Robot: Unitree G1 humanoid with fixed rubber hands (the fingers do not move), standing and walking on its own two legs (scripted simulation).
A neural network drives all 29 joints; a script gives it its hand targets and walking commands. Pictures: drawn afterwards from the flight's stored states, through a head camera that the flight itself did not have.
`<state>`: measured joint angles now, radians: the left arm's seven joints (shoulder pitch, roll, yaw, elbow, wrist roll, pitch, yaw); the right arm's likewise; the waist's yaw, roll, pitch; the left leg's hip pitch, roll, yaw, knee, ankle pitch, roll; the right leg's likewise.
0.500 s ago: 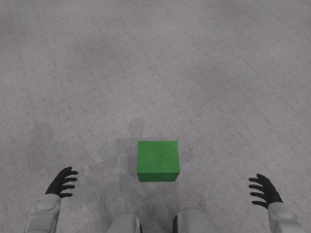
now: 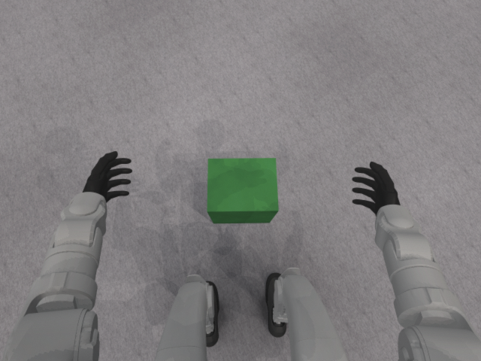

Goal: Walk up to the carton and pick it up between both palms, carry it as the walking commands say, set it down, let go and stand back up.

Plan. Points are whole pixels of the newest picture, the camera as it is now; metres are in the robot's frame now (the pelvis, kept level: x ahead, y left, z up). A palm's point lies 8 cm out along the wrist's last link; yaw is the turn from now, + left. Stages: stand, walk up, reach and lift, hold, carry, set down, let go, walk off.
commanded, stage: reach and lift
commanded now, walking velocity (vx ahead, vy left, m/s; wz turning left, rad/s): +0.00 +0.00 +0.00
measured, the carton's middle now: (241, 193) +0.49 -0.01 -0.57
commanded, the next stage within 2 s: none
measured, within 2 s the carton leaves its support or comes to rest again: neither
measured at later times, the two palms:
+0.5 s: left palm (139, 146) +0.49 +0.20 -0.14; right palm (335, 149) +0.47 -0.20 -0.14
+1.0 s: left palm (157, 165) +0.49 +0.20 -0.25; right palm (317, 168) +0.47 -0.19 -0.26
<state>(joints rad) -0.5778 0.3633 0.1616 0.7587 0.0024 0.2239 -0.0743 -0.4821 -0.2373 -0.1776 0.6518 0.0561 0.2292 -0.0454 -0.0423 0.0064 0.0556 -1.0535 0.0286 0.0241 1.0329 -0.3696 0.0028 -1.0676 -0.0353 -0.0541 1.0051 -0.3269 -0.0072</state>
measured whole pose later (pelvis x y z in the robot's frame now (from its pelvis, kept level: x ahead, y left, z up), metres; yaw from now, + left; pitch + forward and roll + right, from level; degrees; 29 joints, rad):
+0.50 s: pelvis -0.01 +0.00 -0.04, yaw +0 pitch +43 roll +0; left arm -1.05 0.30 0.25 0.95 -0.03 0.09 -0.01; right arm -0.98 -0.19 -0.29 0.84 0.02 0.10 -0.07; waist -0.02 0.01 -0.06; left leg -1.51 0.02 0.03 1.09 -0.32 0.01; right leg -1.52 -0.04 -0.05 1.06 -0.28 -0.01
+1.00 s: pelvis -0.02 +0.00 -0.13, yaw -1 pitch +50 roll -1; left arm -1.10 0.29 0.24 0.95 -0.03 0.07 0.03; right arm -1.03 -0.19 -0.29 0.86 0.04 0.07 -0.09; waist -0.02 0.00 -0.11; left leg -1.90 0.03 0.02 1.48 -0.45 0.01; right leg -1.91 -0.04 -0.04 1.45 -0.40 -0.01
